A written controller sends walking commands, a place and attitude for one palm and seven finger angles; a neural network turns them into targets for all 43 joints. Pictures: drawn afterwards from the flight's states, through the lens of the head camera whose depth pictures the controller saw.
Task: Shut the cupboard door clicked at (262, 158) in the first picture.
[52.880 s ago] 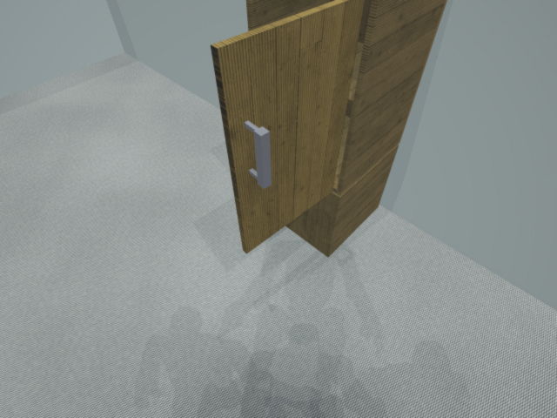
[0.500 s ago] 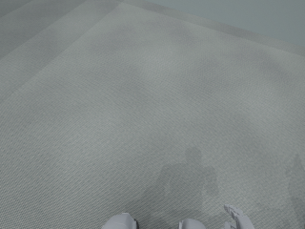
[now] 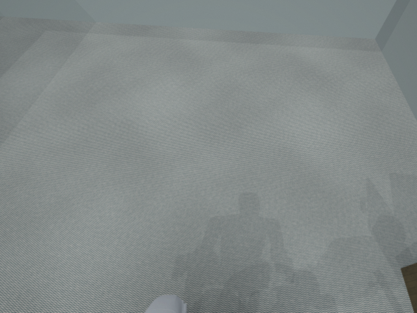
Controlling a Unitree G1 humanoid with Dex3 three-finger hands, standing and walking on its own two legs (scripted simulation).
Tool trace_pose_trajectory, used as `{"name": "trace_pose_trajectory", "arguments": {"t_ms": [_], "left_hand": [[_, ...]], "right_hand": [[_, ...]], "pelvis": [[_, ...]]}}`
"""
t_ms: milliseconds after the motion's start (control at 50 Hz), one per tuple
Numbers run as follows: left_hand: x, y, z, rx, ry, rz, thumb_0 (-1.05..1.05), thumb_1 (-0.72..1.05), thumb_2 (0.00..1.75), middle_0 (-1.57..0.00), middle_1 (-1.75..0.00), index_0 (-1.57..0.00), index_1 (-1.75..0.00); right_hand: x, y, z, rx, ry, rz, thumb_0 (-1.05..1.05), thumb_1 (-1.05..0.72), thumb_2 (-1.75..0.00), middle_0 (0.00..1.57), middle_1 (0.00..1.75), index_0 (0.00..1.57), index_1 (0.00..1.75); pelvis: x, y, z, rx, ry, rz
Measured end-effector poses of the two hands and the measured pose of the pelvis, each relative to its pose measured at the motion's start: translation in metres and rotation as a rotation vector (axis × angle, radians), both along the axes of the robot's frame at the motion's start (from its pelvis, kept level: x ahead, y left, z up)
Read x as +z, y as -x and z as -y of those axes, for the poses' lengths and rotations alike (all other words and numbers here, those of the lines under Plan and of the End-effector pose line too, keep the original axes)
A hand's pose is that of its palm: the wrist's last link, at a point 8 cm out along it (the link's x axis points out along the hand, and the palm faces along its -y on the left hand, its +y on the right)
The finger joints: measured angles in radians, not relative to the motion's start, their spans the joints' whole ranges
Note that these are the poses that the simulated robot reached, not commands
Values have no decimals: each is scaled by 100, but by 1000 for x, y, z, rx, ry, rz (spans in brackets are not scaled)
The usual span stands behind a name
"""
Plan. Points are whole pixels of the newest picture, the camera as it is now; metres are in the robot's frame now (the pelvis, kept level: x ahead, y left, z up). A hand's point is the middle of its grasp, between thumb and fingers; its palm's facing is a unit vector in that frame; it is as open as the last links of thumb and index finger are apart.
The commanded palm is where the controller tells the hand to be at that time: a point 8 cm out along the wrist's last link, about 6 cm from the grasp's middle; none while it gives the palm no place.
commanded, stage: turn to face it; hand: left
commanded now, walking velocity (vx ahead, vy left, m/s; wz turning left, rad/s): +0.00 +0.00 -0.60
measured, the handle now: out of the picture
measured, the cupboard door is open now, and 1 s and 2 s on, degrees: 19 19 19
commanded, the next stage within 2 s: none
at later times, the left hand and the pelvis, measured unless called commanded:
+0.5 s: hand (132, 268) +0.22 +0.20 -0.15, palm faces -0.30 -0.91 -0.29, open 7.4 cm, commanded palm none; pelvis +0.03 +0.02 -0.01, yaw -19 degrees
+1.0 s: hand (152, 259) +0.24 +0.16 -0.16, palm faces -0.54 -0.82 -0.21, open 7.4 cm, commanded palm none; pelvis +0.05 +0.03 +0.00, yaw -36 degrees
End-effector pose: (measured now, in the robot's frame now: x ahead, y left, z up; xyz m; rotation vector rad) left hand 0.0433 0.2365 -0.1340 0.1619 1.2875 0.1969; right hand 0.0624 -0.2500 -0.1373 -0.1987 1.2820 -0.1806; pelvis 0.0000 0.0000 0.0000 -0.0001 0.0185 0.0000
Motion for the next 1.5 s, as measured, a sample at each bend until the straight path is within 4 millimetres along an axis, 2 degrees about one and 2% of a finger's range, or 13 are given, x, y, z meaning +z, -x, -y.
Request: {"name": "trace_pose_trajectory", "arguments": {"t_ms": [160,280,400,500,560,660,840,940,1020,1140,1200,1360,1500], "left_hand": [[-12,-43,-38,-87,10,3,1,91,90,-20,-30,-20,-30],[-3,-96,-56,-181,-1,52,1,91,90,-20,-30,-20,-29],[16,-148,-39,-307,-13,120,1,92,90,-20,-30,-20,-29],[16,-181,-6,-422,-37,186,1,91,90,-20,-30,-20,-29],[17,-183,9,-457,-41,187,1,91,90,-20,-30,-20,-29],[16,-176,23,-497,-21,125,1,91,90,-20,-30,-20,-29],[-11,-191,19,-556,41,49,1,91,90,-20,-30,-20,-30],[-3,-210,25,-610,43,46,1,91,90,-20,-30,-20,-29],[6,-224,42,-670,32,58,1,91,90,-20,-30,-20,-29],[8,-240,84,-785,-5,131,1,91,90,-20,-30,-20,-29],[13,-237,97,-818,-22,132,1,91,90,-20,-30,-20,-29],[13,-235,116,-887,-13,61,1,91,90,-20,-30,-20,-29],[-10,-262,122,-934,18,19,1,91,90,-20,-30,-20,-30]], "right_hand": [[12,-20,-23,-60,33,122,0,-91,-90,20,30,20,30],[21,2,-40,-104,40,103,0,-91,-90,20,30,20,30],[18,38,-34,-212,26,55,0,-91,-90,21,30,20,30],[-5,71,-13,-317,6,26,0,-91,-90,21,30,20,30],[-11,83,-2,-366,19,-3,0,-91,-90,20,30,20,30],[3,81,2,-409,38,30,0,-91,-90,20,30,20,30],[16,73,-24,-463,85,102,0,-91,-90,20,30,20,30],[23,92,-44,-506,64,59,0,-91,-90,20,30,20,30],[20,114,-50,-575,39,35,0,-91,-90,21,30,20,30],[-9,155,-39,-695,-2,17,0,-91,-90,21,30,20,30],[-13,167,-30,-740,1,-9,0,-91,-90,21,30,20,30],[10,157,-12,-799,48,58,0,-91,-90,20,30,20,30],[20,135,-16,-844,121,123,0,-91,-90,20,30,20,30]], "pelvis": [[-7,-17,-30,-100,15,-12],[0,-23,-39,-177,23,3],[5,-27,-36,-261,40,8],[-10,-29,-20,-329,10,10],[-11,-28,-19,-357,19,13],[-2,-31,-21,-409,1,8],[-8,-46,-39,-517,8,-17],[2,-47,-37,-580,20,-9],[5,-45,-31,-633,31,-10],[-12,-36,-11,-714,4,-5],[-10,-34,-8,-741,9,-6],[3,-43,-2,-830,-19,-15],[-6,-67,-6,-923,-4,-32]]}}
